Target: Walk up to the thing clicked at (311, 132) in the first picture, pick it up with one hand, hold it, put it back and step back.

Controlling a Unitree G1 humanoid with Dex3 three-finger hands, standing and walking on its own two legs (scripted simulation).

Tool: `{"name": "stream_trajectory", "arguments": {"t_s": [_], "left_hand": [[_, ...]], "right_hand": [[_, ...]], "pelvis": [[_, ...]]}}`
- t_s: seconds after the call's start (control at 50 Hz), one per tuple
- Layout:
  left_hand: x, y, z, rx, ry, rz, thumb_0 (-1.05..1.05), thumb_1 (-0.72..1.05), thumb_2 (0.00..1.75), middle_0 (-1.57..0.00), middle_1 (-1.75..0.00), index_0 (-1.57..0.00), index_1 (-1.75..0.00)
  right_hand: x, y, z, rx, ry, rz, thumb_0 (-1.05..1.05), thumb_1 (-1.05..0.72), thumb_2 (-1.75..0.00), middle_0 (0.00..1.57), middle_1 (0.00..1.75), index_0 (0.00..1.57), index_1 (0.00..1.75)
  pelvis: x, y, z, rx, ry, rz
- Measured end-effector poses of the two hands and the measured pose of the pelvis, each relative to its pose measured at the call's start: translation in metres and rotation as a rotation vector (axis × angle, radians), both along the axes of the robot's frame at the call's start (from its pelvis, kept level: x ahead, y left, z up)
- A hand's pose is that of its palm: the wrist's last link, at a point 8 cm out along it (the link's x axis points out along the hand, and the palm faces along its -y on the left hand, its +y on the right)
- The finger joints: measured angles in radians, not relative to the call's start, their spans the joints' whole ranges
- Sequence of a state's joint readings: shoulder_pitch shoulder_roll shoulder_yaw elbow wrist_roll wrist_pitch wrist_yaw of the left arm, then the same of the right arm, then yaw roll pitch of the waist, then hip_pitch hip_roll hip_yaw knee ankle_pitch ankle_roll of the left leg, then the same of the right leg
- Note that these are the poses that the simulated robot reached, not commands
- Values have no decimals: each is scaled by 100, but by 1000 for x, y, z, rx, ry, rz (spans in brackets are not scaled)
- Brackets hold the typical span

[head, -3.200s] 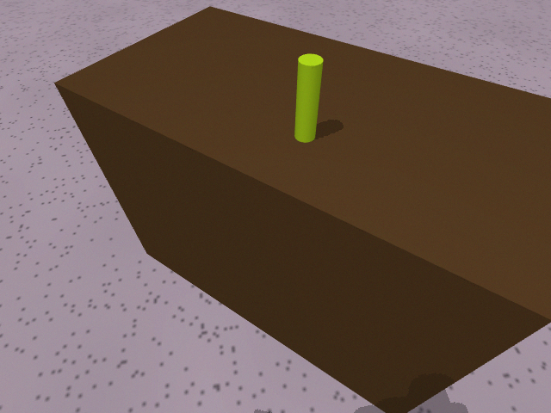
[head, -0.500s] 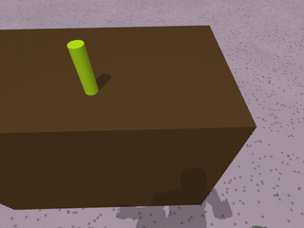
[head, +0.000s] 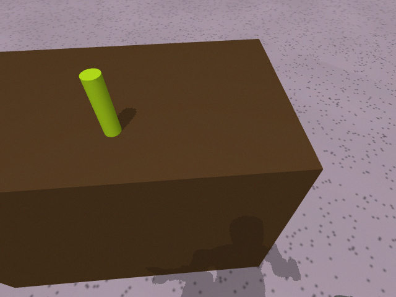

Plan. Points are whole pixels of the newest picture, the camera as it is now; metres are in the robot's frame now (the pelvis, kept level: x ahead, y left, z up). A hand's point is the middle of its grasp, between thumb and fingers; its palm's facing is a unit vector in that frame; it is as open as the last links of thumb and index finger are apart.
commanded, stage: walk up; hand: left
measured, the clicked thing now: (102, 105) +0.51 +0.22 +0.11
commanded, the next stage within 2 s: stand in 0.38 s
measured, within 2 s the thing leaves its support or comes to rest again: neither
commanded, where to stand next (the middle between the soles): +0.05 -0.01 m, yaw +2 degrees
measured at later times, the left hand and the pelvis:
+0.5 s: hand out of the picture +0.10 +0.26 -0.15, palm faces -0.05 -0.94 -0.35, open 7.4 cm; pelvis +0.01 +0.01 +0.00, yaw +0 degrees
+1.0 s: hand out of the picture +0.08 +0.26 -0.15, palm faces -0.02 -0.94 -0.34, open 7.4 cm; pelvis +0.01 +0.01 +0.00, yaw +1 degrees
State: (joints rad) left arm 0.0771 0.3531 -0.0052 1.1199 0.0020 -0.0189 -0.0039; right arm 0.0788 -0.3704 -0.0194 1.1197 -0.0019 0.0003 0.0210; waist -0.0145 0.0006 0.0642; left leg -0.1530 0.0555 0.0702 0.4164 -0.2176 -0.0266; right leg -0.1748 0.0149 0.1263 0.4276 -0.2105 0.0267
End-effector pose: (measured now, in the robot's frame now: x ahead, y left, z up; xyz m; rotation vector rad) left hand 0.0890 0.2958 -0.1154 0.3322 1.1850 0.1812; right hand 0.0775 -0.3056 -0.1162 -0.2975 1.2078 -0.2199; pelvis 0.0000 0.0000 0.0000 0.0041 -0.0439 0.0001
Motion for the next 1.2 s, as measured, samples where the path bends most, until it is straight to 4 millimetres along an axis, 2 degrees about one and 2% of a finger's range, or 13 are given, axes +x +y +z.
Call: {"name": "stream_trajectory", "arguments": {"t_s": [0.26,0.62,1.2], "left_hand": [[4,1,-2,-9,28,-3,1,90,89,-20,-30,-20,-30],[5,5,2,-2,18,3,0,90,89,-20,-30,-20,-30],[-28,9,-1,-6,62,38,1,90,89,-20,-30,-20,-30]], "right_hand": [[-2,9,-1,12,20,-25,0,-91,-90,20,30,20,30],[8,11,2,8,12,-11,0,-91,-90,20,30,20,30],[0,15,1,8,40,21,0,-91,-90,20,30,20,30]], "pelvis": [[6,5,2,2,5,-12],[10,5,4,-1,3,5],[6,7,5,-2,4,28]]}}
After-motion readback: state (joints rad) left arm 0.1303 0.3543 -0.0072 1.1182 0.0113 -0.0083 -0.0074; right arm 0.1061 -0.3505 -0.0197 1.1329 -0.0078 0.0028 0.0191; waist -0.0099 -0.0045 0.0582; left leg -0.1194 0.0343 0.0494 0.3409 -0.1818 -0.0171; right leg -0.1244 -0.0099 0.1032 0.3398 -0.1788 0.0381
